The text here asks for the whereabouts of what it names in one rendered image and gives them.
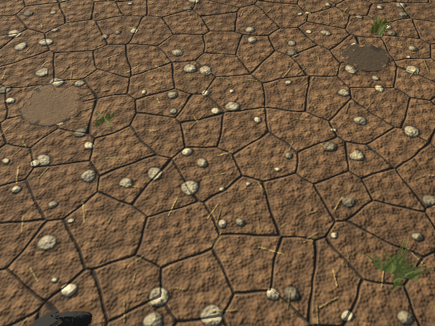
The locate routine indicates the left robot hand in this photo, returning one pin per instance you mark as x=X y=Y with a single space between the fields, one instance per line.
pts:
x=73 y=318

